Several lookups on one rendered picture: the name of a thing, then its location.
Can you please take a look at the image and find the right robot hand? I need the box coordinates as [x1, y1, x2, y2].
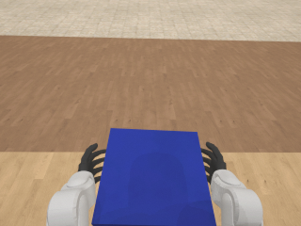
[200, 141, 227, 185]

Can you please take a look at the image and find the carton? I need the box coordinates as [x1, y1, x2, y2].
[91, 128, 216, 226]

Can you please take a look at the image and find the right robot forearm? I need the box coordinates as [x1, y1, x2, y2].
[211, 169, 263, 226]

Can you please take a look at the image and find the left robot hand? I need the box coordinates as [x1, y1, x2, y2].
[78, 143, 106, 184]

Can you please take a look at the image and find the left robot forearm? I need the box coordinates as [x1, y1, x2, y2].
[46, 170, 97, 226]

